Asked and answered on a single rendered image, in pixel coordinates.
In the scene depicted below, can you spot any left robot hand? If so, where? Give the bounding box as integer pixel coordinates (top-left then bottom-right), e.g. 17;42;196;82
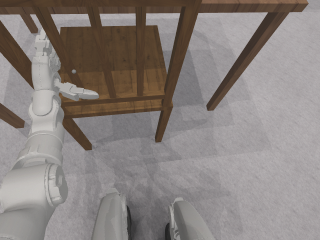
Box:
31;27;99;101

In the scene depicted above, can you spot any left robot shin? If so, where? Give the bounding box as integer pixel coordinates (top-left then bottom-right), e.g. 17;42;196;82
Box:
100;188;129;240

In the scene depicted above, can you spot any chair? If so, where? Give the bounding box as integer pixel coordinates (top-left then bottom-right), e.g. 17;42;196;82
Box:
0;0;202;151

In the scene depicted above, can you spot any robot left thigh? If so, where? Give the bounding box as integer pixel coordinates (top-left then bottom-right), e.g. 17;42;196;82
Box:
91;192;128;240

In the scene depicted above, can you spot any left robot forearm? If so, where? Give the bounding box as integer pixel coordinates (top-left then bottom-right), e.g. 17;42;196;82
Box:
0;89;65;211

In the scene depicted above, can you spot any table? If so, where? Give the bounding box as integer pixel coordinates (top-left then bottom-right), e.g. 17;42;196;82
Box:
0;0;309;129

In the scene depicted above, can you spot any left robot upper arm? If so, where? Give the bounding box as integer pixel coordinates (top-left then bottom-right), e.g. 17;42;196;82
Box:
0;162;69;240

